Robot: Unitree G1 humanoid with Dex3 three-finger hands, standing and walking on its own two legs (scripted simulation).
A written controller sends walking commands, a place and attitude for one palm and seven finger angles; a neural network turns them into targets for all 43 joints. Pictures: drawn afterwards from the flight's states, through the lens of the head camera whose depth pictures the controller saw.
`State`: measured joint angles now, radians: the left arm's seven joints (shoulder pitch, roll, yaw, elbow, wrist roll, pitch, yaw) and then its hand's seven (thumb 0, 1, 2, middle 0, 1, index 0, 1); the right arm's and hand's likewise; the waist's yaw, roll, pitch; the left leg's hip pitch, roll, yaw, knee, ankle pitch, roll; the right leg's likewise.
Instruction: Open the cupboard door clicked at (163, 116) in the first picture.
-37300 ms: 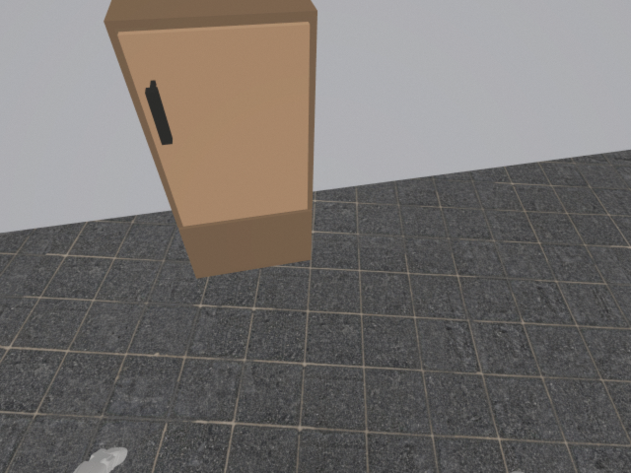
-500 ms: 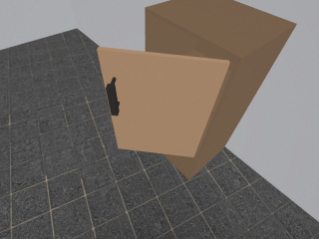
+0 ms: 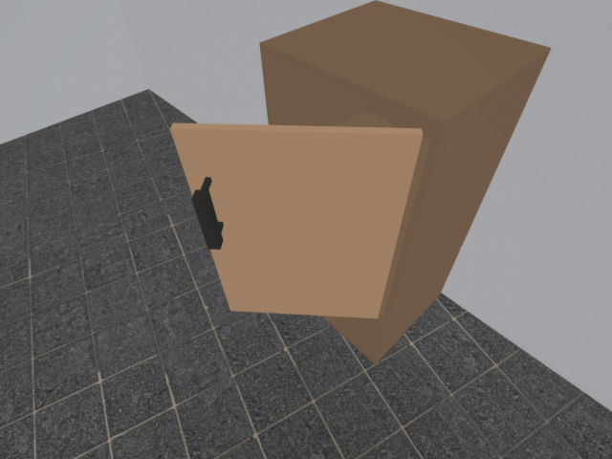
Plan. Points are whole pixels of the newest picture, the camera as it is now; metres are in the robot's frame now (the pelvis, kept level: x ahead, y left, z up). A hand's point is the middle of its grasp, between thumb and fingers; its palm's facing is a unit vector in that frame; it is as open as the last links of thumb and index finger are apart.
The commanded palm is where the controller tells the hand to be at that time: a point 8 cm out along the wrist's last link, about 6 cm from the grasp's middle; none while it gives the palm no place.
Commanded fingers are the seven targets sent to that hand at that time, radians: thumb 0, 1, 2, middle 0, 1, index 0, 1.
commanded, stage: come to a stop and stand still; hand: left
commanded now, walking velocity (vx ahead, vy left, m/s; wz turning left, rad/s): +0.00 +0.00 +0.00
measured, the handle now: (211, 213) +0.55 +0.22 -0.03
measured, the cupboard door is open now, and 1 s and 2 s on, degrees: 42 42 42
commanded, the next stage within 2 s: look again from close up in 0.54 s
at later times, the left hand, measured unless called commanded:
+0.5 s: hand out of the picture +0.02 +0.16 -0.17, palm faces +0.00 -0.98 -0.22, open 7.3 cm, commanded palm none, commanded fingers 0.00 0.90 0.90 -0.20 -0.30 -0.20 -0.30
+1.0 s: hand out of the picture -0.02 +0.15 -0.17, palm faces +0.02 -0.98 -0.18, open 7.3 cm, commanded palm none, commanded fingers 0.00 0.90 0.90 -0.20 -0.30 -0.20 -0.30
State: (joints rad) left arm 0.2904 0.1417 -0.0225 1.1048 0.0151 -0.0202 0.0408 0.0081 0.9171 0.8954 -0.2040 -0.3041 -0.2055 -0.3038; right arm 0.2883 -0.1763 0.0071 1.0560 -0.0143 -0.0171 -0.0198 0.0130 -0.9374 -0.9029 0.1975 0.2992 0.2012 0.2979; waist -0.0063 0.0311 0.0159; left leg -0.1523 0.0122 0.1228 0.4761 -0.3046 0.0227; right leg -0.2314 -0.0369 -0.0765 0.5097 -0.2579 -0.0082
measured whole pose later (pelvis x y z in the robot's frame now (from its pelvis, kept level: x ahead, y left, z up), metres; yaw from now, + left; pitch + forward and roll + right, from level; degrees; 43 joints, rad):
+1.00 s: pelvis -0.01 -0.02 +0.01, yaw +0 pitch -2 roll +1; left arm 0.29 0.14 -0.01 1.12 0.01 -0.01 0.04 0.00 0.91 0.90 -0.20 -0.30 -0.20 -0.30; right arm 0.29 -0.11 0.02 1.14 -0.01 -0.02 -0.02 0.01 -0.91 -0.90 0.20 0.30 0.20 0.30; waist 0.01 -0.01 0.06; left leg -0.12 0.03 0.12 0.40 -0.25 0.00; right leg -0.20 -0.01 -0.08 0.43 -0.21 -0.03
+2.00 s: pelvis -0.05 -0.01 -0.09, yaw +3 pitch +15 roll -2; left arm 0.23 0.28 0.17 0.08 -0.29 -0.33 -0.44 0.00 0.21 0.60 -0.25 -0.75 -0.25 -0.75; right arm 0.17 -0.17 0.06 0.56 0.04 -0.20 -0.03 0.01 -0.90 -0.90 0.20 0.30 0.21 0.30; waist 0.00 0.03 -0.08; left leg -0.92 0.05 0.02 1.20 -0.54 0.02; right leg -0.92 -0.05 -0.15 1.13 -0.47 -0.04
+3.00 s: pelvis -0.02 +0.01 -0.06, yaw +2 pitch +14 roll -2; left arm -0.02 0.46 0.43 0.44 -0.37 -0.29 -0.59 -0.01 -0.50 0.30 -0.30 -1.20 -0.30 -1.20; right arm 0.30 -0.29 0.03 0.55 0.04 -0.21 -0.05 0.01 -0.90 -0.90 0.20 0.30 0.21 0.30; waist -0.03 0.02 -0.09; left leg -0.76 0.04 0.05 1.01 -0.49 0.04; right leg -0.77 -0.04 -0.12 0.93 -0.40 -0.01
